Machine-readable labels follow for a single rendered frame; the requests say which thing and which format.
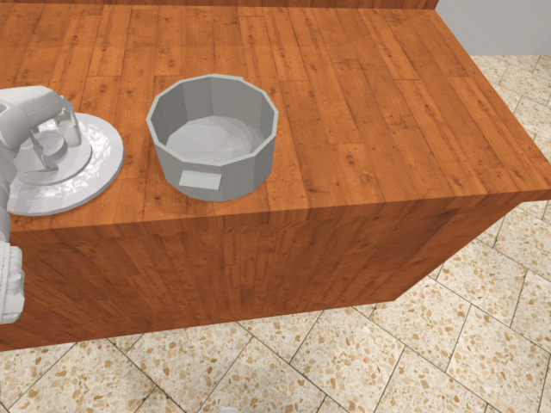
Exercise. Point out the lid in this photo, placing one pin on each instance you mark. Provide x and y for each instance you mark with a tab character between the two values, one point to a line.
84	171

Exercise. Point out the table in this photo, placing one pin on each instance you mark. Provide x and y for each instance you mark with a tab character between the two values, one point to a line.
392	153

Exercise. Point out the knob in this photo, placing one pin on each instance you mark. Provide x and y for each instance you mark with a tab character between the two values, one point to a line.
53	143

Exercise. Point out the left robot hand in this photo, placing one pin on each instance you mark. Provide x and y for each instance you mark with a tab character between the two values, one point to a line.
40	104

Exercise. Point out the pot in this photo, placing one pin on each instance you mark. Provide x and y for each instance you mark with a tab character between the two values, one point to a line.
214	136

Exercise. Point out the left robot upper arm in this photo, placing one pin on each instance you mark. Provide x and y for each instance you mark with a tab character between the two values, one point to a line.
11	283

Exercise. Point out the robot left forearm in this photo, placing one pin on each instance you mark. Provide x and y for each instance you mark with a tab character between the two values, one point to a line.
14	130

